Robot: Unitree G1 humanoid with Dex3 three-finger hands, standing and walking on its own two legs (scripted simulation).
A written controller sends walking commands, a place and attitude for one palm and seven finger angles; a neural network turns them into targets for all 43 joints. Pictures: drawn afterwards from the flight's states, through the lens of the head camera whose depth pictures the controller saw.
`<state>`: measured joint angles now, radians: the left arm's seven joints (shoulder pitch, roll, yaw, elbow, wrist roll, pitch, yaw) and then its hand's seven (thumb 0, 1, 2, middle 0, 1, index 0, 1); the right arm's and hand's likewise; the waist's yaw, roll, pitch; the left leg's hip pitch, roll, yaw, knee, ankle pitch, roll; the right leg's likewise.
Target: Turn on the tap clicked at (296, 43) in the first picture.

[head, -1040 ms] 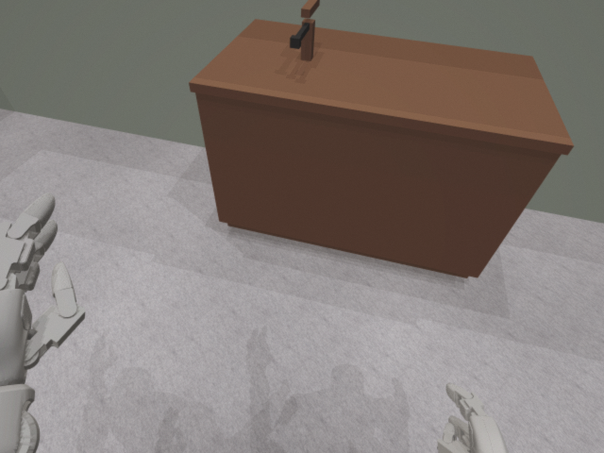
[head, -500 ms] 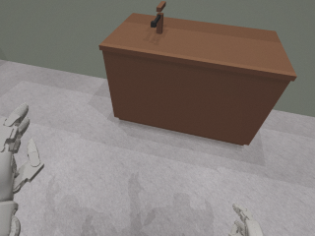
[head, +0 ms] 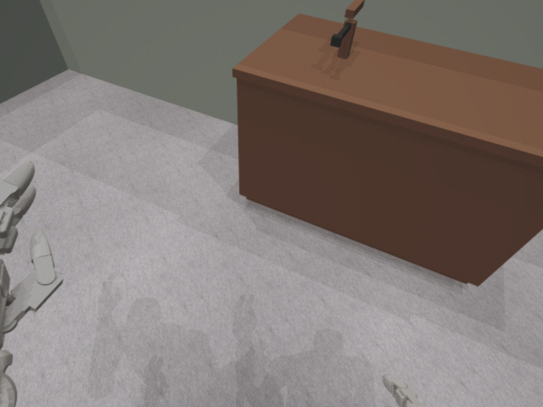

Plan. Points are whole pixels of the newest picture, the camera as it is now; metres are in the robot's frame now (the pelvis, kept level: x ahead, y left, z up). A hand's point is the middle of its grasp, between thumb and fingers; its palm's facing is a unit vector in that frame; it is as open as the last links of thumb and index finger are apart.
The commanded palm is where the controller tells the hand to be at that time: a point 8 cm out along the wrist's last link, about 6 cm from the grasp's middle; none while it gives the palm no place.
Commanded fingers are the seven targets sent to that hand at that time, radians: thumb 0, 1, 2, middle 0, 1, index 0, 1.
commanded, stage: walk to a spot facing it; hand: left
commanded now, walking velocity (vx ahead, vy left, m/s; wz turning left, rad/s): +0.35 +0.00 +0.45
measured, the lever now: (336, 40) +1.12 -0.17 +0.06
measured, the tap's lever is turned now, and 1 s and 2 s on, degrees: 0 0 0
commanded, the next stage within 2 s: turn to face it in 1.06 s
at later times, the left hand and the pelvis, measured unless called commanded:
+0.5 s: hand (45, 230) +0.27 +0.27 +0.17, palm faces +0.62 -0.65 -0.43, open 7.4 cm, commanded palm +0.21 +0.30 +0.18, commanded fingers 0.00 0.90 0.90 -0.20 -0.30 -0.20 -0.30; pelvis +0.13 -0.01 -0.01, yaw +15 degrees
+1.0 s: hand (57, 178) +0.36 +0.31 +0.16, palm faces +0.76 -0.52 -0.40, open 7.4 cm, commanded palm +0.29 +0.32 +0.18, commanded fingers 0.00 0.90 0.90 -0.20 -0.30 -0.20 -0.30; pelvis +0.28 -0.01 -0.01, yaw +28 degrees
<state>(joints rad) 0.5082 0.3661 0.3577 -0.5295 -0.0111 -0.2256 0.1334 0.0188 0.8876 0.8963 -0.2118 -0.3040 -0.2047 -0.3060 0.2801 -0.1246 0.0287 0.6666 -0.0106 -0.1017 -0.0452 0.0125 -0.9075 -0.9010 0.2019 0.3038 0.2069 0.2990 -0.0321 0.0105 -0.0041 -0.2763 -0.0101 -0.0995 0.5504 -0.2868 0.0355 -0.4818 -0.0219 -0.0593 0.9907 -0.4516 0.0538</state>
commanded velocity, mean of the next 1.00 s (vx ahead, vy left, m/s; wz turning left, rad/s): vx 0.30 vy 0.00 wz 0.45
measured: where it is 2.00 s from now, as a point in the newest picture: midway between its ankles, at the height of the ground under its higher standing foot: (251, 388)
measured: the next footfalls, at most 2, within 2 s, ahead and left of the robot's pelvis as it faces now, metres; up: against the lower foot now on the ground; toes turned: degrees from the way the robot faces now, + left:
right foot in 0.14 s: +0.11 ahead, -0.15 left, +0.00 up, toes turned -2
left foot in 0.52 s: +0.22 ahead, +0.14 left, +0.00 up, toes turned +26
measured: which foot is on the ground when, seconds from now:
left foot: down 0.00-0.14, up 0.16-0.50, down 0.52-0.86, up 0.88-1.00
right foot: up 0.00-0.12, down 0.14-0.52, up 0.54-0.84, down 0.86-1.00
